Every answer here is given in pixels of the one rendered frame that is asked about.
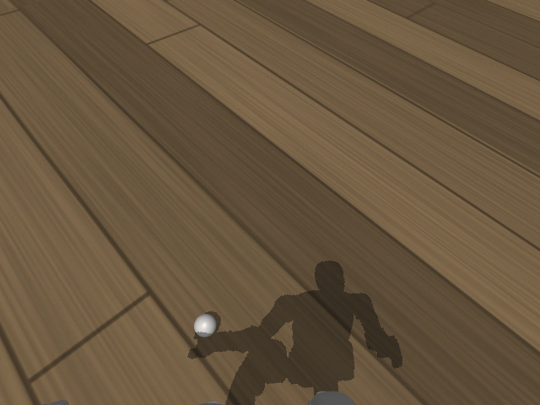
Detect ball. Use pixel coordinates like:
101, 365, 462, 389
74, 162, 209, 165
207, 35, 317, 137
194, 314, 217, 338

